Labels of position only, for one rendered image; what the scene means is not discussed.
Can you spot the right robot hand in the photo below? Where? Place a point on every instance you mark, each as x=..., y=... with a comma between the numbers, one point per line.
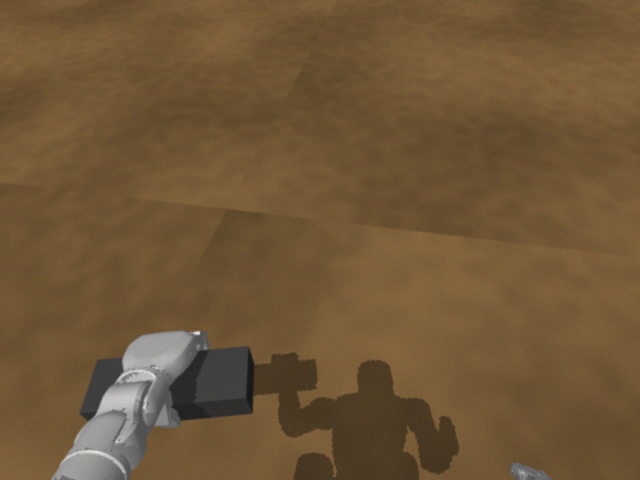
x=523, y=472

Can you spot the left robot hand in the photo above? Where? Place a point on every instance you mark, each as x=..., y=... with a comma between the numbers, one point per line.
x=170, y=353

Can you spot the carton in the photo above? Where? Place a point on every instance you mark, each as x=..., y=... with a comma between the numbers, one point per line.
x=218, y=383

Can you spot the left robot arm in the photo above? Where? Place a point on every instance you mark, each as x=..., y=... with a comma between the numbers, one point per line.
x=113, y=442

